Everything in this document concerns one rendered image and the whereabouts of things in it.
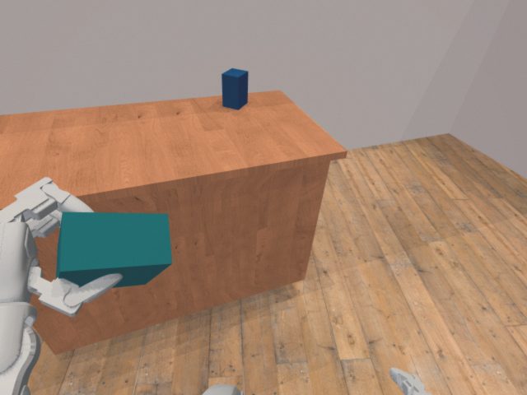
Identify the right robot hand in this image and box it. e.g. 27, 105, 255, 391
389, 367, 432, 395

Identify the sponge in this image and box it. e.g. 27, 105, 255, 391
56, 212, 172, 288

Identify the robot left forearm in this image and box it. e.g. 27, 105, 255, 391
0, 302, 41, 395

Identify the left robot hand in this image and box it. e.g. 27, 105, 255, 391
0, 177, 123, 317

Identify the table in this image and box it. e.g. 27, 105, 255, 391
0, 91, 347, 355

